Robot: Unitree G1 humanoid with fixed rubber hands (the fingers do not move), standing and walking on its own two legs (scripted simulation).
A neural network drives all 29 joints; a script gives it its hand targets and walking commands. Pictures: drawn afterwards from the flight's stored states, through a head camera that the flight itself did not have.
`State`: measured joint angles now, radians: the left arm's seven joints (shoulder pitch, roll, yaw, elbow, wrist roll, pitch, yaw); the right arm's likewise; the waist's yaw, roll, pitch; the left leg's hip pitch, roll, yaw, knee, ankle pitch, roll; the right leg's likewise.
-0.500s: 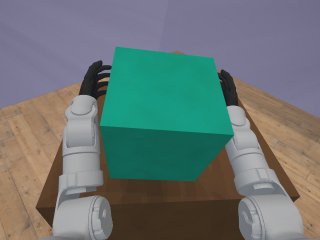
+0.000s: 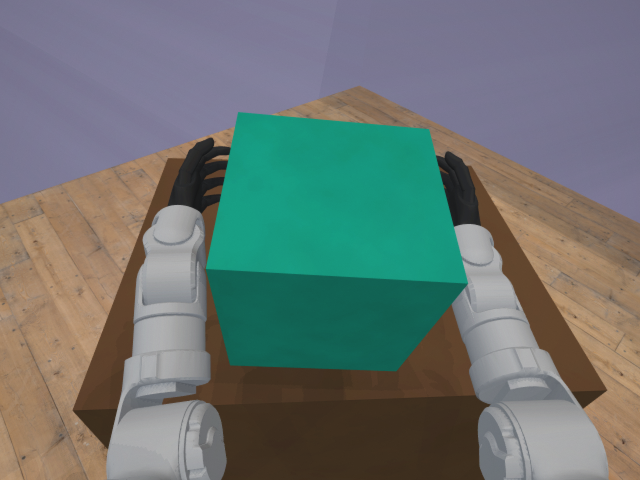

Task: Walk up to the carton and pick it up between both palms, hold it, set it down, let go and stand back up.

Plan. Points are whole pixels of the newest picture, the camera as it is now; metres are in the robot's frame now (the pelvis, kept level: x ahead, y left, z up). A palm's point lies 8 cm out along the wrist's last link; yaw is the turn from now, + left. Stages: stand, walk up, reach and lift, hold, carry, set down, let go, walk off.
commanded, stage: set down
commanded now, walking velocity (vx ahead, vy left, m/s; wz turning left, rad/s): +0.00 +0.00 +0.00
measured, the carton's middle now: (324, 253) +0.37 +0.02 +0.11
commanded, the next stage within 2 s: none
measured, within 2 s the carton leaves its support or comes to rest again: rests again in 2.00 s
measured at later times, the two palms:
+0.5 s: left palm (200, 220) +0.40 +0.18 +0.13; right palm (449, 234) +0.40 -0.14 +0.13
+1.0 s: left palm (202, 231) +0.41 +0.19 +0.10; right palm (438, 246) +0.40 -0.14 +0.10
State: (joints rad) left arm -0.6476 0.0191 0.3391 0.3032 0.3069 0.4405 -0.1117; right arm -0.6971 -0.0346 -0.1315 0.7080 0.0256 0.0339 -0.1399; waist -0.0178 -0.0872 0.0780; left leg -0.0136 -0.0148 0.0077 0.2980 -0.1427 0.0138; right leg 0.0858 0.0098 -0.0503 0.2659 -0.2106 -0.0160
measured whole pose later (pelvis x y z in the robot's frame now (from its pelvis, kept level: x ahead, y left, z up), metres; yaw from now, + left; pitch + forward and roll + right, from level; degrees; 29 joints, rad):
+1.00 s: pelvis +0.01 +0.00 +0.00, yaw -1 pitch -1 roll +0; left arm -0.71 0.03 0.39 0.68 0.31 0.16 -0.10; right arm -0.69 0.03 -0.34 0.87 -0.19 -0.13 -0.10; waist 0.04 -0.07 0.05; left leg -0.13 0.00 0.05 0.28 -0.13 0.02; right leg -0.03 0.01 -0.05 0.24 -0.18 -0.01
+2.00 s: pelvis +0.01 +0.01 +0.00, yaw -2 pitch +5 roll +0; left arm -0.71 0.05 0.42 0.92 0.32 -0.09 -0.08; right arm -0.68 0.07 -0.47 0.97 -0.31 -0.28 -0.10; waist 0.05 -0.07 0.01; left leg -0.25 0.01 0.08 0.28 -0.12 0.02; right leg -0.16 0.01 -0.06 0.24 -0.17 -0.01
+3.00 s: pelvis +0.01 +0.00 +0.00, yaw -2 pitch +8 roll +0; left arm -0.75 0.03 0.53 0.95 0.42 -0.17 -0.10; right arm -0.70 0.08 -0.55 1.00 -0.39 -0.35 -0.08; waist 0.05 -0.07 -0.01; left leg -0.32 0.02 0.09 0.31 -0.12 0.02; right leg -0.23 0.01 -0.06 0.27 -0.17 -0.02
